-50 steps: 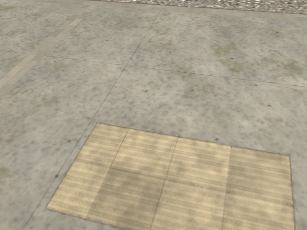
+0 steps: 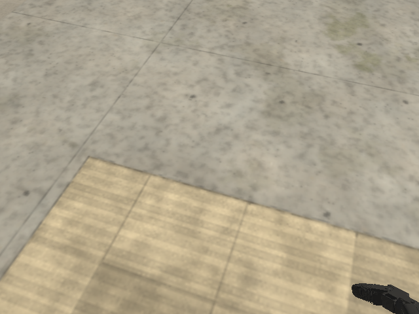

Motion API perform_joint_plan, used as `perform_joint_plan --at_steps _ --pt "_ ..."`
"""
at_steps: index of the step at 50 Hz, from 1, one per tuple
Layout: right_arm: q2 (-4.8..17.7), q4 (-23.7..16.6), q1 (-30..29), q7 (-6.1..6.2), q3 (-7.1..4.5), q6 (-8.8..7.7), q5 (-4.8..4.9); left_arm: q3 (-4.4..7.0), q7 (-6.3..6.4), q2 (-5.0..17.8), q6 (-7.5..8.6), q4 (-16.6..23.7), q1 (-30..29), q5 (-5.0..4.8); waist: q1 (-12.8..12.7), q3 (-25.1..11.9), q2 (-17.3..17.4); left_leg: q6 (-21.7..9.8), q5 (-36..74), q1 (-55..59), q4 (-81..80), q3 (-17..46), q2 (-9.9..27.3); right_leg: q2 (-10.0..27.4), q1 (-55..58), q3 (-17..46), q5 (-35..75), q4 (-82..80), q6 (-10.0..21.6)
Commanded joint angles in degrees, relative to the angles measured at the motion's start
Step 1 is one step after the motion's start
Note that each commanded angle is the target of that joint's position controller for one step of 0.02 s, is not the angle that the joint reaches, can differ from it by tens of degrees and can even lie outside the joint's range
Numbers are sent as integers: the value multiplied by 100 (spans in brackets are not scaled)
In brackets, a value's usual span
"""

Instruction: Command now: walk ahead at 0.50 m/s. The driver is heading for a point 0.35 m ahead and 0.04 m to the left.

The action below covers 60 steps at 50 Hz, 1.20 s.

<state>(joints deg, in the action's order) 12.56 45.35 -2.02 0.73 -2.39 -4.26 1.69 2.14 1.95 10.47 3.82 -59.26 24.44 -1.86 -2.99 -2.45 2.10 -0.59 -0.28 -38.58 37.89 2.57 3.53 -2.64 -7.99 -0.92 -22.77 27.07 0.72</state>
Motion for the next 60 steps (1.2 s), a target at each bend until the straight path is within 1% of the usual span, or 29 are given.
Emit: perform_joint_plan --at_steps 1,2,3,4,5,6,7,8,10,13,15,19,21,23,24,25,26,27,28,30,33,36,38,39,40,42,43,47,60 --pt "269 -180 49 -124 -50 38 -51 232 -47 772 54 331 -39 -67 228 418 -407 -292 -313 879 -688 -465 -281 1515 14 1132 2921 -593 928" --pt "434 -40 660 -115 -147 29 -76 217 -80 747 26 363 -78 -40 510 55 -419 -448 -159 1801 -542 -546 -428 1260 -116 924 3686 65 808" --pt "843 256 1847 -129 -307 -3 -96 144 -124 518 64 467 -120 93 931 -639 -46 -822 822 3678 -97 107 38 757 -1099 445 3742 1682 588" --pt "1308 486 2888 -171 -438 -10 -90 -42 -223 73 177 525 335 73 1084 -1816 1302 -1815 -786 5828 -941 2597 1449 -39 -3068 85 1266 4265 137" --pt "1146 541 3129 -194 -399 -6 -81 37 -284 351 266 563 97 35 1135 -2099 1282 -1897 -1768 6109 -1864 4168 1727 -111 -3838 867 -717 5107 195" --pt "1021 431 2493 -156 -360 -28 -102 149 -267 680 261 736 -489 -86 1030 -1084 905 -1650 -2235 5477 -1950 3571 1708 144 -4652 833 -408 5517 280" --pt "841 220 1824 -116 -276 -57 -165 143 -178 716 216 952 -1033 -48 843 -538 272 -1513 -1865 4440 -2084 2850 1536 472 -4580 697 212 5254 347" --pt "645 133 1356 -116 -225 -96 -198 179 -107 669 159 986 -1109 12 560 -231 23 -1446 -1397 3563 -2269 2391 1382 706 -4202 685 711 4752 326" --pt "382 159 1113 -136 -167 -158 -204 244 -19 622 75 972 -921 93 201 -44 190 -1291 -409 2685 -2521 1614 995 887 -3338 622 939 4012 242" --pt "520 326 1322 -33 -207 -180 -180 237 1 430 89 1035 -1099 188 82 -50 88 -1287 2236 2571 -2434 682 812 735 -2983 378 1296 2778 20" --pt "581 425 1383 49 -218 -123 -107 162 -45 226 97 1158 -1572 211 192 -78 155 -1142 2811 2439 -2267 111 532 582 -2517 193 2014 1618 -69" --pt "616 718 1836 99 -231 -69 -34 135 -186 301 7 1256 -2037 161 439 -258 357 -1071 2502 2650 -2020 37 539 290 -1796 174 3009 561 -36" --pt "651 773 1710 127 -246 -52 -36 175 -209 511 23 1287 -2097 214 322 -210 387 -974 2183 2811 -1805 256 710 357 -1673 344 2745 316 93" --pt "631 796 1605 142 -254 -39 2 233 -213 661 63 1130 -1727 286 75 -325 280 -747 1778 2996 -1292 321 600 299 -1068 320 3048 -325 279" --pt "546 798 1748 125 -228 -50 -36 299 -193 873 86 999 -1467 341 66 -471 57 -580 1653 2951 -775 211 293 395 -481 338 4101 -504 413" --pt "298 796 2204 92 -166 -100 -146 372 -175 1261 109 976 -1226 436 279 -996 -671 -307 276 2102 232 18 -159 1233 917 1025 6631 64 846" --pt "10 986 2863 67 -34 -82 -146 288 -178 967 66 931 -1009 416 265 -1780 -1552 -2 -2371 1313 1455 -5 -473 2276 1951 1987 7211 70 1767" --pt "333 1026 2715 33 -108 10 -82 150 -212 528 23 922 -896 360 168 -1924 -1443 99 -3769 1143 2119 304 -423 2446 1770 2404 6556 -179 1973" --pt "548 938 2366 45 -172 131 0 124 -239 525 -11 995 -1190 332 210 -1615 -1040 119 -3751 972 2442 417 -271 2284 1308 2305 5346 -356 1830" --pt "467 859 1810 163 -204 392 -51 98 -210 550 -94 1175 -1919 325 385 -835 -538 180 -3318 1057 1933 291 -16 1899 80 1900 3475 -812 1440" --pt "218 957 1798 292 -180 551 -107 145 -142 637 -219 1207 -2245 360 542 -514 -977 248 -2642 2116 606 -61 -184 1339 -942 1348 2126 -1184 1144" --pt "125 1187 1983 279 -173 568 -151 130 -91 575 -266 1115 -2224 222 659 -464 -949 222 -1437 2842 -621 -286 -309 1122 -1152 1168 879 -1178 912" --pt "277 1156 1832 240 -183 601 -277 113 -85 512 -281 1004 -2049 182 594 -194 -790 53 -1145 3031 -1009 -178 -123 974 -1395 1160 -248 -1246 520" --pt "409 1111 1789 233 -188 605 -269 127 -87 553 -286 993 -2026 211 523 6 -707 -89 -1355 2923 -1202 -75 60 886 -1476 1112 -442 -1156 363" --pt "674 1176 1724 235 -264 559 -171 158 -43 563 -309 1047 -1943 202 325 286 -71 -239 -2167 2202 -1291 -5 53 567 -1210 728 -286 -1088 232" --pt "329 1217 1618 236 -187 407 -141 162 29 540 -316 982 -1927 219 330 399 152 -192 -2422 1733 -1669 58 91 474 -610 557 453 -655 187" --pt "344 1234 1571 231 -191 353 -148 158 51 478 -326 930 -1868 209 292 413 190 -137 -2219 1705 -1709 63 80 467 -472 518 709 -525 226" --pt "333 1271 1629 194 -184 213 -127 179 27 434 -350 778 -1723 215 266 310 99 -135 -1589 1870 -1679 105 103 390 -199 368 1497 -252 243" --pt "225 1411 1995 133 -111 206 -144 219 58 582 -450 400 -1615 167 362 249 -153 -105 -721 2218 -1385 -86 -77 444 -41 363 2304 69 203"
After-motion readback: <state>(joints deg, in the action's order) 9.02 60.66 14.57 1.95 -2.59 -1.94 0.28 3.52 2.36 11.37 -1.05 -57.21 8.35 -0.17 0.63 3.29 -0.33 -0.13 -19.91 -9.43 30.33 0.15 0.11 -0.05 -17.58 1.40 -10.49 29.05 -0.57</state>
